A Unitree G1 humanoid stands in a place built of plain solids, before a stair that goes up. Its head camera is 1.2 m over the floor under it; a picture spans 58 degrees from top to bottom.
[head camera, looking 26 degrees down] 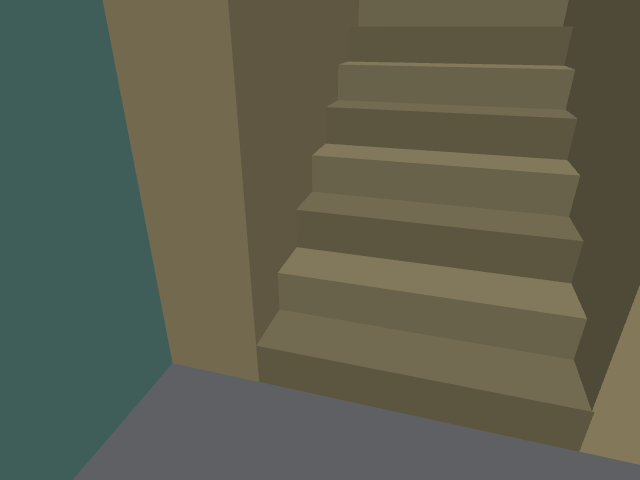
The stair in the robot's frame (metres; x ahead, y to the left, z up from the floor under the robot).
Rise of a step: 0.17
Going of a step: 0.23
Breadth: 1.10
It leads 16 degrees to the right of straight ahead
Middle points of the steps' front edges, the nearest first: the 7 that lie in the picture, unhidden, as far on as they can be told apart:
1.09 -0.29 0.17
1.31 -0.35 0.35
1.54 -0.42 0.52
1.76 -0.48 0.69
1.99 -0.55 0.87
2.21 -0.61 1.04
2.44 -0.68 1.21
